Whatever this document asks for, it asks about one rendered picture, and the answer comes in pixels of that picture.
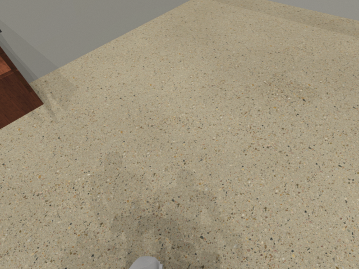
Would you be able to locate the cupboard door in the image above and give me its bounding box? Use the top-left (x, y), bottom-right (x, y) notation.
top-left (0, 50), bottom-right (32, 92)

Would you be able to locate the robot left thigh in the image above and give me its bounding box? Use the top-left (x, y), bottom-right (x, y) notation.
top-left (129, 256), bottom-right (163, 269)

